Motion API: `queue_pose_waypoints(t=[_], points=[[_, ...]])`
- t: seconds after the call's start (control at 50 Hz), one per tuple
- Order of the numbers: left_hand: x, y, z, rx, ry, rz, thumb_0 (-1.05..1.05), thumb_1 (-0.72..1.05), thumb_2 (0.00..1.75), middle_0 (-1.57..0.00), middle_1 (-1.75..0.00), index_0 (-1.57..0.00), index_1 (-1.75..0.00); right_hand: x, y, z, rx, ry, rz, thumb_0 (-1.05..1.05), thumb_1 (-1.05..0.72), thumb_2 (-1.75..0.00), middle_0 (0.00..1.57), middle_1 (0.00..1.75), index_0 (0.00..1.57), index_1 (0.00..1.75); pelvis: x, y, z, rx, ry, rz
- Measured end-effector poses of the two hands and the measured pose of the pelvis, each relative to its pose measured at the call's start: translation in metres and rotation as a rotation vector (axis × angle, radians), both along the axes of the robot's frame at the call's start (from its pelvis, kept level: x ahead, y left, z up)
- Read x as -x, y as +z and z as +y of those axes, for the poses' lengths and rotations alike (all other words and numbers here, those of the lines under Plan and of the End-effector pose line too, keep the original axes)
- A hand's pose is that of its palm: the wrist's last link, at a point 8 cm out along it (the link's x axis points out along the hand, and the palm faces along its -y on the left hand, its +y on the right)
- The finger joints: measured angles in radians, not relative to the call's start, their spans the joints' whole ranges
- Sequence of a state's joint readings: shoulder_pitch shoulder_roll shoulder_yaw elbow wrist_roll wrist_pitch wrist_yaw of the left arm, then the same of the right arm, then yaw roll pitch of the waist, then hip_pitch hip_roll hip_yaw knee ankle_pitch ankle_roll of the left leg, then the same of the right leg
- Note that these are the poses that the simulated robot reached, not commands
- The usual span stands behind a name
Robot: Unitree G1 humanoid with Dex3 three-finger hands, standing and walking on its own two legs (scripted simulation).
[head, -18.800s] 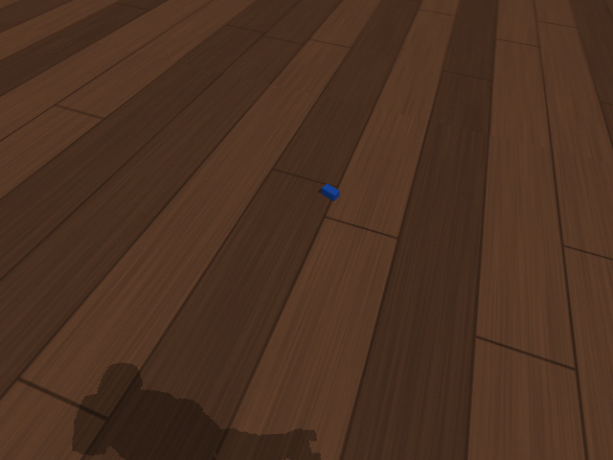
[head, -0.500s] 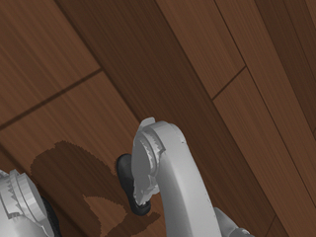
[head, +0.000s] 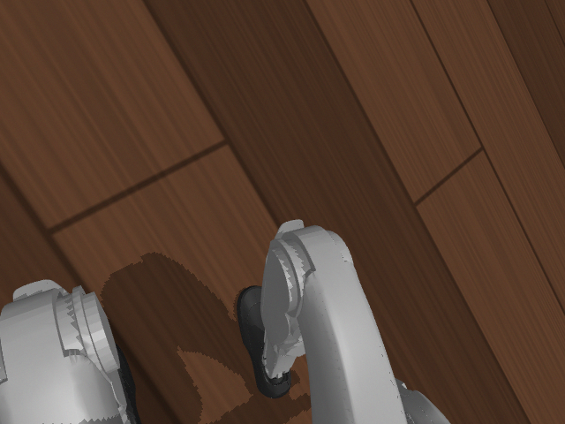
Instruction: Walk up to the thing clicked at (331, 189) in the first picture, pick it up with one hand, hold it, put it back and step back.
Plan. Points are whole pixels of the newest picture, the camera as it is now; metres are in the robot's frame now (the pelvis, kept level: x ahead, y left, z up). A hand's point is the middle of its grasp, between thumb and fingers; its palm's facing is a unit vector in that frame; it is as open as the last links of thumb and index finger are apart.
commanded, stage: settle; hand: left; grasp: from above
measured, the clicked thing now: out of the picture +0.49 +0.33 -0.24
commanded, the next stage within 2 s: lift in 0.38 s
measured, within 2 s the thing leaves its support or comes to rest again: neither
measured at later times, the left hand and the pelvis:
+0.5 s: hand out of the picture +0.46 +0.32 -0.13, palm faces -0.47 -0.05 -0.88, open 7.1 cm; pelvis -0.01 -0.01 +0.02, yaw +4 degrees
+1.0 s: hand out of the picture +0.41 +0.33 -0.03, palm faces -0.49 -0.09 -0.87, open 7.1 cm; pelvis -0.02 +0.00 +0.09, yaw +7 degrees
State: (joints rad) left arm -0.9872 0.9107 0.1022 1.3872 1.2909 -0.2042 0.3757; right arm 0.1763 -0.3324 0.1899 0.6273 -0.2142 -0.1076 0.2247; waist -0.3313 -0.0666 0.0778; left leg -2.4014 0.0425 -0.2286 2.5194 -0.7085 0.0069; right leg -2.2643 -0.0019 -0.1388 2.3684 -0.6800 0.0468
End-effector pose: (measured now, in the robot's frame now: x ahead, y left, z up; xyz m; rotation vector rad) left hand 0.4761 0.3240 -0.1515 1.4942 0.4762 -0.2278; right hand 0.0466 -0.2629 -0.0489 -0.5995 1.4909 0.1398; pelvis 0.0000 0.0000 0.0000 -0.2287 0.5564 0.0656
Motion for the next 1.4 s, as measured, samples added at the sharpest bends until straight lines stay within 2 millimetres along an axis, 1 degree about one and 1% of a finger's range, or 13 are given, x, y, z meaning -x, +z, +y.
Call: queue_pose_waypoints(t=[0.16, 0.28, 0.4, 0.56, 0.64, 0.74, 0.82, 0.96, 1.12, 1.26, 1.4], points=[[0.003, 0.036, -0.004, -0.011, -0.021, 0.035, 0.00, 0.43, 0.04, -1.03, -0.07, -1.06, -0.03, -0.016, -0.004, -0.004, -0.009, -0.033, -0.061, 0.00, -0.91, -0.90, 0.20, 0.30, 0.20, 0.30, 0.004, 0.009, -0.002, -0.020, 0.017, 0.014], [0.003, 0.058, -0.008, -0.013, -0.032, 0.041, 0.00, 0.42, 0.05, -1.03, -0.06, -1.06, -0.03, -0.021, -0.006, -0.004, -0.013, -0.054, -0.086, 0.00, -0.91, -0.90, 0.20, 0.30, 0.20, 0.30, 0.007, 0.015, -0.004, -0.036, 0.028, 0.017], [0.003, 0.074, -0.008, -0.018, -0.033, 0.048, 0.00, 0.42, 0.07, -1.03, -0.07, -1.06, -0.04, -0.015, -0.007, -0.005, -0.005, -0.081, -0.086, 0.00, -0.91, -0.90, 0.20, 0.30, 0.20, 0.30, 0.010, 0.020, -0.006, -0.047, 0.032, 0.019], [0.005, 0.088, -0.008, -0.020, -0.025, 0.046, 0.00, 0.42, 0.09, -1.02, -0.08, -1.05, -0.05, 0.001, -0.003, -0.008, 0.013, -0.120, -0.059, 0.00, -0.91, -0.90, 0.20, 0.30, 0.20, 0.30, 0.014, 0.025, -0.007, -0.055, 0.036, 0.022], [0.009, 0.096, -0.007, -0.014, -0.023, 0.047, 0.00, 0.43, 0.09, -1.01, -0.09, -1.04, -0.06, 0.007, 0.000, -0.008, 0.020, -0.148, -0.046, 0.00, -0.92, -0.90, 0.20, 0.30, 0.20, 0.30, 0.014, 0.030, -0.007, -0.059, 0.040, 0.031], [0.019, 0.110, -0.005, 0.000, -0.015, 0.063, 0.00, 0.44, 0.10, -0.99, -0.12, -1.01, -0.09, 0.007, 0.007, -0.008, 0.020, -0.175, -0.046, 0.00, -0.92, -0.90, 0.20, 0.30, 0.20, 0.30, 0.015, 0.041, -0.006, -0.063, 0.048, 0.039], [0.032, 0.126, -0.002, 0.006, -0.018, 0.067, 0.00, 0.44, 0.09, -0.98, -0.13, -1.00, -0.10, 0.000, 0.014, -0.008, 0.017, -0.186, -0.064, 0.00, -0.92, -0.90, 0.20, 0.30, 0.20, 0.30, 0.015, 0.051, -0.005, -0.068, 0.054, 0.047], [0.056, 0.166, 0.005, 0.019, -0.021, 0.067, 0.00, 0.44, 0.09, -0.98, -0.13, -1.00, -0.11, -0.027, 0.031, -0.005, 0.002, -0.180, -0.135, 0.00, -0.92, -0.90, 0.20, 0.30, 0.20, 0.30, 0.017, 0.077, -0.003, -0.081, 0.068, 0.052], [0.082, 0.223, 0.008, 0.026, -0.023, 0.046, 0.00, 0.45, 0.08, -0.97, -0.14, -0.99, -0.12, -0.067, 0.061, 0.005, -0.040, -0.161, -0.248, 0.00, -0.92, -0.90, 0.20, 0.30, 0.20, 0.30, 0.016, 0.116, -0.003, -0.096, 0.078, 0.042], [0.102, 0.280, 0.001, 0.030, -0.017, 0.019, 0.00, 0.47, 0.06, -0.96, -0.14, -0.99, -0.11, -0.093, 0.099, 0.016, -0.080, -0.160, -0.329, 0.00, -0.91, -0.90, 0.20, 0.30, 0.20, 0.30, 0.014, 0.158, -0.003, -0.114, 0.090, 0.009], [0.126, 0.342, -0.009, 0.042, -0.007, 0.001, 0.00, 0.46, 0.07, -0.97, -0.13, -1.00, -0.10, -0.103, 0.149, 0.025, -0.108, -0.183, -0.381, 0.00, -0.91, -0.90, 0.20, 0.30, 0.20, 0.30, 0.012, 0.211, -0.003, -0.135, 0.099, -0.046]])
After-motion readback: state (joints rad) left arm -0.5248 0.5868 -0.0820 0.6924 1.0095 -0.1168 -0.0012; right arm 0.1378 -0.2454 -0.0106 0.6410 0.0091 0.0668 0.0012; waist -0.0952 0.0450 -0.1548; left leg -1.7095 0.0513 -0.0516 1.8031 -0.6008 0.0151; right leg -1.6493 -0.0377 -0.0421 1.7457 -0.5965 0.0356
